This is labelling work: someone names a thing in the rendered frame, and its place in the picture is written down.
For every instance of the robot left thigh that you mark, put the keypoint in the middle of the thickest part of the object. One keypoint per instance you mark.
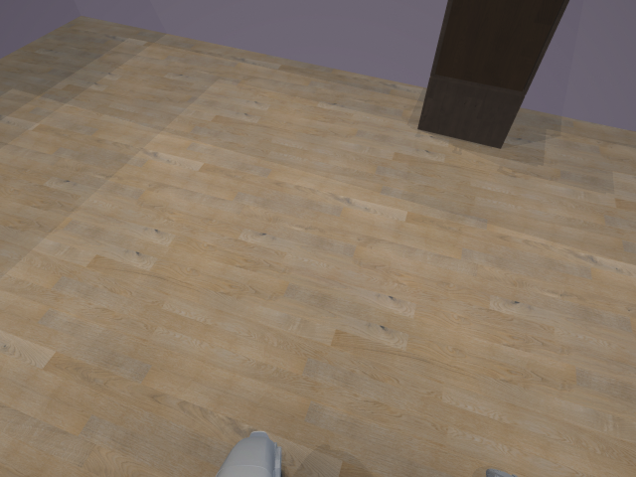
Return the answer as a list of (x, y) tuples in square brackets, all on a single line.
[(253, 457)]

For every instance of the cupboard door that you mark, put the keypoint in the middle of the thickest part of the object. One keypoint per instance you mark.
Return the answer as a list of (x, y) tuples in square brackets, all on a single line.
[(495, 42)]

